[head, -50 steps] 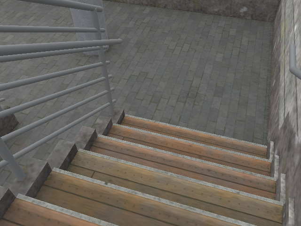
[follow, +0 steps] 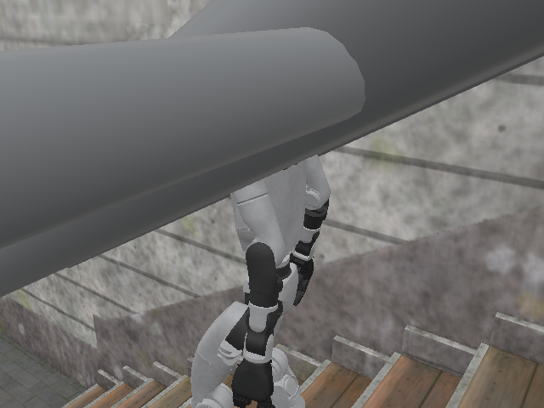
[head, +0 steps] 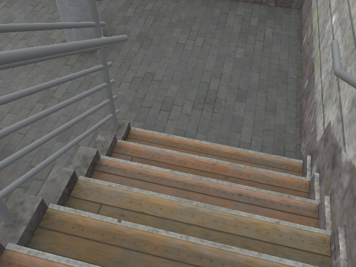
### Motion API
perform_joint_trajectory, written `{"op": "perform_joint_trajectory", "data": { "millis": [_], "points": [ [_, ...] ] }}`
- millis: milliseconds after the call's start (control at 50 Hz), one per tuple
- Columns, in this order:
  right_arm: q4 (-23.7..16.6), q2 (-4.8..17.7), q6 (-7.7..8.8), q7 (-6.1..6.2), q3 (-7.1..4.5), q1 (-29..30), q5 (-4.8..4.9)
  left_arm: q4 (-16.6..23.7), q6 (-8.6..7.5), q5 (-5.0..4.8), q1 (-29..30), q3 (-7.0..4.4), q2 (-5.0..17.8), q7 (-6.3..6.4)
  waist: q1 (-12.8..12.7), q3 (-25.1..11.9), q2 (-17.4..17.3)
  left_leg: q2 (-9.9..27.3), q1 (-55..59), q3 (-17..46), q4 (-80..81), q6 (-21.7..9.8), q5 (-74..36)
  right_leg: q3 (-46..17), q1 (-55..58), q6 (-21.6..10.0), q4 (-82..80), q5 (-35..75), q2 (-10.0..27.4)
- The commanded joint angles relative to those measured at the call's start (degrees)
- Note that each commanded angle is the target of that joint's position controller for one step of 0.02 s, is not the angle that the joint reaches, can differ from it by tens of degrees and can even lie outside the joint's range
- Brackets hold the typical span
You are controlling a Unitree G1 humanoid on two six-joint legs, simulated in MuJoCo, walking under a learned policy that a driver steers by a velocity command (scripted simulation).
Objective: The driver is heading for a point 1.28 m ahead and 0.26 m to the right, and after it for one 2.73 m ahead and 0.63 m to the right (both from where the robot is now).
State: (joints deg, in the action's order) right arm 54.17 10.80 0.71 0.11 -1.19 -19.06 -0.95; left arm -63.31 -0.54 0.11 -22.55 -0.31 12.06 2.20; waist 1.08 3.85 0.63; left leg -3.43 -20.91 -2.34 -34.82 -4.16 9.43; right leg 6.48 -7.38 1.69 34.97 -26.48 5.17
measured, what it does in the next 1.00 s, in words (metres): steps on the spot: right foot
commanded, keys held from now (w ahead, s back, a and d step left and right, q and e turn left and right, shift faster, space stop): no key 1.00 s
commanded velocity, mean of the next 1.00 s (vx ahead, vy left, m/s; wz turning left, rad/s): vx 0.00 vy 0.00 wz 0.00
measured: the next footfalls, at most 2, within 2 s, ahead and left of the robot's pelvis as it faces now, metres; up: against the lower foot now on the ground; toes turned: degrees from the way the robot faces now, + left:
right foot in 0.18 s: +0.04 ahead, -0.11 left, +0.00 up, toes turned -1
left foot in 1.36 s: +0.15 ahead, +0.11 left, +0.00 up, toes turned +7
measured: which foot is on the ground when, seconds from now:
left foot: down 0.00-1.00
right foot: up 0.00-0.16, down 0.18-1.00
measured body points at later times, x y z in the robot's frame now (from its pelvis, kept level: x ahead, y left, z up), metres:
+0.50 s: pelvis +0.02 -0.02 +0.02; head +0.02 -0.02 +0.47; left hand -0.01 +0.18 -0.15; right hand +0.04 -0.24 -0.14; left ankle +0.06 +0.07 -0.72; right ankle +0.00 -0.11 -0.72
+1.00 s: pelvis +0.04 -0.02 +0.02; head +0.04 -0.03 +0.47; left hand +0.00 +0.17 -0.14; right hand +0.03 -0.23 -0.15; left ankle +0.06 +0.07 -0.72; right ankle +0.00 -0.11 -0.72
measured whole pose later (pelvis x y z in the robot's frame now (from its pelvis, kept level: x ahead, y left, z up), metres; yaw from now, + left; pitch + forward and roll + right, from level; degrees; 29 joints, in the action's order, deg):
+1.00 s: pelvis +0.04 -0.02 +0.02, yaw +2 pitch -1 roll +1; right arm 69.0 6.8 -0.7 1.4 2.0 -15.7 0.1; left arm -67.9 -1.3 0.3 -19.2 1.7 5.6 1.9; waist -0.1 0.8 0.4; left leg -3.6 -10.8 0.7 -21.9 -2.5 9.7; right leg 3.4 -4.5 -2.6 22.3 -16.6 -1.3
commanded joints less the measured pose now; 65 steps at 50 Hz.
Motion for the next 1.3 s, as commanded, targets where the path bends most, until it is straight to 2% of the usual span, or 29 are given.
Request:
{"op": "perform_joint_trajectory", "data": {
  "millis": [20, 40, 60, 80, 100, 160, 200, 220, 240, 280, 300, 320, 340, 420, 520, 600, 660, 800, 900, 1020, 1040, 1100, 1140, 1160, 1180, 1200, 1220, 1260, 1300],
  "points": [
    [2.21, 10.96, 0.22, 0.27, -0.69, -11.81, 0.63, 3.04, 2.24, -1.34, -4.50, -0.48, 1.51, -0.85, 0.75, -8.48, -12.47, 20.64, 15.43, 29.56, 13.70, -9.16, -31.00, -9.47, -17.62, -4.46, 16.52, -13.38, -5.35],
    [1.75, 9.88, 0.04, 0.94, -0.49, -6.56, 1.37, 2.22, 3.25, -1.09, -7.53, -0.01, 1.21, -1.22, -1.65, -5.08, -12.23, 21.36, 9.31, 31.63, 17.96, -12.47, -9.73, -8.17, -17.93, -4.21, 17.09, -8.80, -3.55],
    [0.99, 7.95, -0.30, 1.06, -0.16, -2.30, 1.02, 2.18, 3.46, -0.63, -5.41, -0.48, 3.24, -1.39, -2.16, -4.17, -9.07, 19.65, 3.36, 30.80, 19.85, -11.15, -0.38, -7.72, -14.06, -3.63, 15.85, -4.11, -2.80],
    [0.04, 6.73, -0.74, 1.03, 0.08, 1.39, 0.25, 1.61, 3.28, -0.50, -4.71, -0.45, 2.82, -1.68, -3.49, -4.68, -6.62, 16.21, -0.20, 25.12, 19.76, -8.61, 4.24, -6.68, -8.87, -3.70, 11.57, -0.75, -3.08],
    [0.10, 6.55, -1.27, 1.34, 0.09, 1.77, 0.02, 0.76, 3.33, -0.03, -5.06, -0.08, 1.63, -2.00, -3.57, -5.74, -7.22, 14.56, -3.23, 21.40, 19.90, -7.04, 6.96, -5.03, -3.71, -3.96, 9.22, 1.41, -3.99],
    [1.69, 5.16, -2.15, 1.89, 0.48, 2.48, 1.94, 0.26, 3.81, 1.03, -4.43, 1.36, -2.00, -2.26, -4.48, -1.81, -5.38, 12.16, -9.85, 17.54, 20.56, -3.90, 15.07, -3.61, 3.98, -4.75, 0.43, 8.83, -4.44],
    [2.91, 4.37, -2.53, 1.84, 0.52, 1.50, 1.87, -0.43, 3.13, 1.76, -5.60, 1.86, -1.75, -2.27, -3.94, 1.73, -2.26, 9.52, -7.91, 15.61, 17.85, -1.58, 14.54, -6.78, 2.32, -4.57, -8.08, 11.42, -1.96],
    [3.17, 3.65, -2.74, 1.47, 0.57, 0.90, 2.36, 0.06, 2.40, 1.35, -2.88, 1.73, -0.53, -1.92, -2.10, 4.68, 1.58, 7.07, -2.46, 12.78, 17.68, -0.16, 11.97, -10.42, -6.31, -4.52, -12.22, 7.30, -0.31],
    [4.49, 3.44, -2.92, 1.29, 0.57, 0.23, 2.34, 0.59, 1.49, 1.32, -0.69, 1.93, -0.99, -1.55, -1.05, 5.87, 2.52, 6.06, 3.80, 11.25, 14.30, 0.09, 5.04, -11.70, -11.44, -4.22, -15.42, 6.49, 0.93],
    [5.89, 3.26, -2.60, 1.04, 0.68, -0.53, 1.93, -0.04, 0.33, 0.60, -0.07, 2.26, -1.64, -1.04, -0.04, 3.11, 2.19, 7.30, 10.80, 10.73, 12.84, -0.66, -6.29, -12.57, -11.12, -3.58, -16.75, 12.36, 2.06],
    [6.38, 3.10, -2.60, 0.88, 0.79, -0.10, 1.77, -0.19, 0.02, 0.28, 0.13, 2.07, -1.20, -0.98, 0.01, 2.00, 1.91, 7.30, 12.39, 10.65, 12.75, -0.81, -7.00, -12.54, -10.39, -3.62, -17.32, 12.89, 1.94],
    [7.41, 2.14, -2.72, 0.71, 0.96, -0.75, 1.86, -0.29, -0.12, 0.68, 0.09, 1.75, -0.45, -0.96, -0.11, 1.18, 2.97, 5.44, 13.92, 8.99, 10.30, -0.98, -4.61, -12.06, -11.30, -4.03, -18.34, 11.42, 1.27],
    [7.14, 2.10, -2.64, 0.51, 1.11, 0.41, 1.23, -0.40, -0.38, 0.78, 0.50, 1.59, 0.11, -0.65, 0.48, 1.96, 3.15, 4.85, 14.39, 7.88, 9.30, -0.90, -4.82, -12.53, -13.50, -4.56, -19.54, 10.81, 1.71],
    [8.62, 1.81, -2.38, 0.60, 1.65, 1.71, 0.90, -0.75, -0.41, 0.61, 0.81, 1.76, -1.95, -0.55, -0.05, 0.54, 1.77, 5.61, 13.82, 8.59, 10.91, -0.63, -4.35, -11.17, -11.68, -4.93, -20.17, 8.99, 1.00],
    [10.35, 1.51, -1.98, 1.06, 2.03, 2.02, 1.25, -2.13, -0.11, 0.58, -0.80, 1.42, -2.14, -0.67, -1.25, -0.12, -0.53, 6.70, 11.16, 10.32, 13.69, -0.57, -3.78, -9.93, -6.39, -4.89, -18.09, 12.15, 0.30],
    [11.00, 2.02, -1.99, 1.10, 2.00, 2.06, 1.43, -2.69, -0.08, 0.90, -0.68, 1.46, -1.92, -0.80, -1.33, 0.02, -0.12, 6.84, 10.97, 10.54, 14.27, -0.43, -4.32, -9.60, -5.79, -4.93, -17.34, 13.69, 0.51],
    [12.44, 0.17, -1.88, 1.20, 2.61, -0.07, 0.91, -2.94, -0.10, 0.46, -0.93, 1.43, -2.39, -0.63, -1.64, -0.19, -0.30, 6.82, 11.02, 10.46, 14.51, -0.34, -4.73, -9.66, -4.84, -4.81, -17.47, 13.42, 0.30],
    [13.82, 0.36, -1.37, 1.41, 2.72, -0.42, 1.22, -3.68, -0.66, 0.16, -0.79, 1.39, -2.16, -0.33, -1.55, -0.06, 0.32, 7.22, 12.10, 10.35, 14.55, -0.23, -9.07, -9.92, -3.66, -4.30, -17.25, 16.97, 0.99],
    [14.60, -0.20, -1.48, 1.38, 2.76, -1.07, 1.01, -4.48, -0.72, 0.25, -1.62, 1.72, -3.39, -0.24, -1.24, 0.57, 0.02, 7.02, 12.65, 10.24, 14.97, 0.21, -8.84, -9.85, -4.14, -4.20, -17.83, 16.85, 1.21],
    [15.03, -0.38, -1.31, 1.39, 2.77, -0.46, 1.12, -5.01, -0.90, 0.21, -1.78, 1.59, -3.16, -0.11, -1.07, 0.82, 0.27, 7.15, 13.06, 10.32, 15.29, 0.28, -9.72, -9.63, -3.59, -3.93, -18.13, 17.28, 1.08],
    [15.07, -0.43, -1.38, 1.37, 2.77, -0.52, 1.05, -5.12, -0.88, 0.34, -2.16, 1.49, -3.01, -0.13, -1.15, 0.00, 0.74, 6.39, 13.33, 9.80, 15.29, 0.19, -6.09, -9.72, -3.39, -4.10, -18.96, 13.11, 0.76],
    [13.98, 0.70, -1.66, 1.18, 2.02, 0.69, 0.33, -4.21, -0.39, 1.12, -1.76, -0.46, 0.90, -0.42, -1.37, 2.40, 4.79, 0.94, 9.18, 4.07, 7.25, -0.54, 6.98, -12.76, -6.40, -7.01, -22.99, -7.03, 1.15],
    [13.80, 1.56, -1.47, 0.88, 1.11, -0.66, -1.47, -3.38, -0.10, 1.13, -2.01, -1.68, 2.09, -0.32, -1.51, 4.98, 7.75, -0.33, 4.44, -0.47, -5.77, -0.88, 13.93, -17.36, -9.42, -11.59, -24.79, -17.62, 5.32],
    [12.66, 2.33, 1.44, -2.46, 0.04, -5.25, -4.13, -3.01, -1.50, 6.70, -3.51, -3.56, 6.62, -2.56, -0.68, 14.30, 1.50, 5.06, -3.64, 3.63, -7.14, -0.34, 20.91, -22.41, -13.31, -18.84, -25.12, -25.24, 14.30],
    [11.55, -0.29, 3.13, -2.87, 0.13, -4.23, -4.22, -3.28, -2.45, 6.58, -4.20, -3.65, 3.81, -2.60, -1.24, 12.68, 1.71, 7.00, -5.13, 5.14, -10.52, -0.34, 17.76, -26.97, -10.76, -21.81, -24.81, -22.26, 16.85],
    [9.44, 2.31, 1.29, -0.60, -0.05, 4.68, -2.40, -3.20, -1.26, 0.80, -3.52, -3.54, 3.40, -1.07, -2.63, 7.79, 3.04, 5.77, -10.28, 0.30, -10.10, -0.24, 10.77, -21.12, -1.18, -16.16, -21.85, -9.48, 11.34],
    [7.86, 2.77, 1.35, 0.34, -0.35, 6.66, -2.30, -3.83, -1.39, 0.06, -6.29, -3.74, 3.00, -0.66, -4.69, 5.81, 3.74, 5.96, -12.72, 0.10, -11.25, 0.03, 11.26, -20.64, 3.44, -15.89, -19.78, -1.89, 11.59],
    [6.88, 4.18, 1.69, 0.79, -1.07, 7.52, -1.94, -4.66, -1.73, 0.68, -9.07, -4.27, 3.78, -0.68, -5.77, 5.78, 5.09, 6.87, -16.47, -0.46, -14.16, 0.18, 14.89, -20.89, 7.32, -16.11, -16.17, 6.33, 11.95],
    [7.60, 3.82, 1.65, 0.95, -1.59, 5.98, -0.48, -4.02, -1.53, 1.73, -8.63, -4.74, 3.65, -0.78, -4.93, 5.89, 4.93, 7.06, -14.78, -0.54, -14.43, 0.16, 14.04, -19.86, 4.91, -15.67, -13.32, 8.73, 11.13]
  ]
}}
Keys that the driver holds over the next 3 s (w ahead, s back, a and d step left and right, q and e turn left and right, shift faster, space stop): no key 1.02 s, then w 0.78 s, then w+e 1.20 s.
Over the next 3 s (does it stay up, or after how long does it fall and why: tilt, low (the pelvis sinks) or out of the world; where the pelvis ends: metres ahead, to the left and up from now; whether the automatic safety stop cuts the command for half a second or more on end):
stays up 0.97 0.02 -0.53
